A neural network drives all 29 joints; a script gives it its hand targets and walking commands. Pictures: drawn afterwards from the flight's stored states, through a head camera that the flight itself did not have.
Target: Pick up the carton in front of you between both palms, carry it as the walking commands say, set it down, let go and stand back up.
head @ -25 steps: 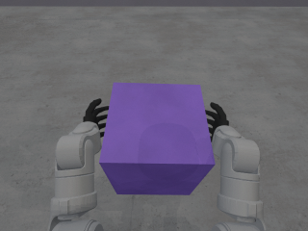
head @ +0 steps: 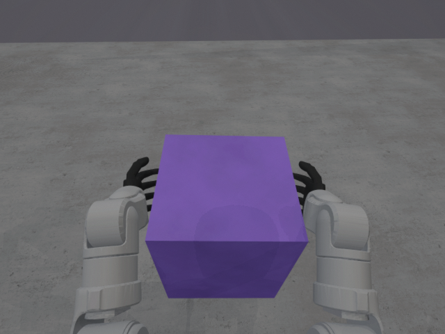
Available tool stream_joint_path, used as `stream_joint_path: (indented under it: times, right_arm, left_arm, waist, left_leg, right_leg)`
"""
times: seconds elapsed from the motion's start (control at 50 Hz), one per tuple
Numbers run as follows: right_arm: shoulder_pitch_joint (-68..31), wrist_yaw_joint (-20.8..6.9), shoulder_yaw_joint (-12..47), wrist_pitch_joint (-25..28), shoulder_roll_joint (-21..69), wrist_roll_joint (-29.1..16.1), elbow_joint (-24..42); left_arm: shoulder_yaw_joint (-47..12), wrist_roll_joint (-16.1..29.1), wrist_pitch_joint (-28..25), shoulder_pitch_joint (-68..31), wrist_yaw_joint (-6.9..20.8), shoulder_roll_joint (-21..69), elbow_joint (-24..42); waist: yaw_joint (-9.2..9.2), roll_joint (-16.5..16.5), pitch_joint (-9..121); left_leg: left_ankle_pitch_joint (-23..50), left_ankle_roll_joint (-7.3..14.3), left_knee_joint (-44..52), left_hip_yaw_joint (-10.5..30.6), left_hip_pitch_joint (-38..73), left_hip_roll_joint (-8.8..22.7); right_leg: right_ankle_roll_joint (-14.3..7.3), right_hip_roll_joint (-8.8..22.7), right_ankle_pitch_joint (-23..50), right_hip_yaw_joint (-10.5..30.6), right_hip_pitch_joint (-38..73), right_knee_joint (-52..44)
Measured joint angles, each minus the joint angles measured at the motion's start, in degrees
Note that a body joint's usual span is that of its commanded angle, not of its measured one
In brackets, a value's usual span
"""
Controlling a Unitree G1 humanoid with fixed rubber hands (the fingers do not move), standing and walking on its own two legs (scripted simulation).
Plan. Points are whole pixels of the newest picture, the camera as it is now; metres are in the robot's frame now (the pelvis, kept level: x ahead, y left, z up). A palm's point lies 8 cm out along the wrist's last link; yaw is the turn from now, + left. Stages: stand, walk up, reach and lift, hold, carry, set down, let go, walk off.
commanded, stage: carry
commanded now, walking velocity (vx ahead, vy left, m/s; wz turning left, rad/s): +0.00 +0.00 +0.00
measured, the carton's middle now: (223, 221) +0.33 +0.00 +0.05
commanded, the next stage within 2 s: none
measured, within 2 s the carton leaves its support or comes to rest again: neither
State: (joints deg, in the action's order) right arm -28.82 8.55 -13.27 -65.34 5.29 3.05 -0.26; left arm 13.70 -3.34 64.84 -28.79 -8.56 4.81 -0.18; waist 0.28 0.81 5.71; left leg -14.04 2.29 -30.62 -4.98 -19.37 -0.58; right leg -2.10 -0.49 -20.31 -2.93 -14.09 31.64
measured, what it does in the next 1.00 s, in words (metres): stands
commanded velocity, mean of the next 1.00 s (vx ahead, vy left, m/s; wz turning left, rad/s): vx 0.10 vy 0.00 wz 0.00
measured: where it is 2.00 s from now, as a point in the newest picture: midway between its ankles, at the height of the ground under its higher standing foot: (225, 312)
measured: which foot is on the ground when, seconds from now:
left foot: down 0.00-1.00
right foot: down 0.00-1.00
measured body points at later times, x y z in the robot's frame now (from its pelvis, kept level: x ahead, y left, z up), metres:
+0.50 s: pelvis -0.03 +0.00 +0.00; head -0.05 +0.00 +0.45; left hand +0.31 +0.15 +0.12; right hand +0.31 -0.15 +0.12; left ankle +0.02 +0.10 -0.73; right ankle -0.04 -0.09 -0.73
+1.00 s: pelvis -0.02 +0.00 +0.00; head -0.05 +0.01 +0.45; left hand +0.32 +0.16 +0.12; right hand +0.32 -0.15 +0.12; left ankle +0.01 +0.09 -0.72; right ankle -0.04 -0.09 -0.73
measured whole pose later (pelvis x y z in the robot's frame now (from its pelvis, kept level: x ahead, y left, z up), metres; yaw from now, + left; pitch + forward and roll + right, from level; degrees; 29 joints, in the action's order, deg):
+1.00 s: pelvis -0.02 +0.00 +0.00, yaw +0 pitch +3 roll +0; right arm -29.0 8.6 -14.2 -66.6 4.5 2.9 -2.6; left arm 13.5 -4.4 65.3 -29.4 -8.6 5.4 -3.6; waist -0.3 0.6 8.2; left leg -19.5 3.8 -38.6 -4.9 -23.4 -0.1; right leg -3.0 -0.5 -20.3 -3.6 -16.4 33.8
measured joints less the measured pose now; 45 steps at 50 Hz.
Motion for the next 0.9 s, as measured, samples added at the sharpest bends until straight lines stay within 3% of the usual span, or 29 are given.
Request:
stream_joint_path:
  times: [0.26, 0.9]
  right_arm:
    - [-0.89, -0.01, -0.37, -0.67, -0.24, 0.6, -2.86]
    - [-0.84, 0.01, -0.4, -0.97, -0.35, 0.39, -1.71]
  left_arm:
    - [0.38, -0.07, 0.33, -1.16, 0.01, -0.4, -3.55]
    - [0.4, -0.22, 0.46, -1.14, 0.01, -0.03, -2.48]
  waist:
    - [-0.22, -0.42, 1.22]
    - [-0.21, -0.61, 0.48]
  left_leg:
    - [2.89, 0.14, 2.33, 0.08, -0.15, -0.11]
    - [2.53, 0.34, 0.73, 0.3, -1.87, 0.22]
  right_leg:
    - [-0.01, 0.06, 2.24, -0.18, -0.67, -1.16]
    - [-0.58, -0.2, 2.55, -0.51, -2.22, 0.14]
